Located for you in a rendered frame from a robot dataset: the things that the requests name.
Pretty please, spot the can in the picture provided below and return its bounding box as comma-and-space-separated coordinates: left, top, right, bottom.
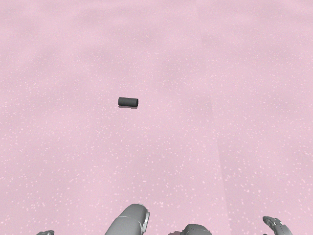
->
118, 97, 138, 107

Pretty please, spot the right robot hand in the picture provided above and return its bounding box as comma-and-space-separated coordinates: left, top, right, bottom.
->
263, 216, 293, 235

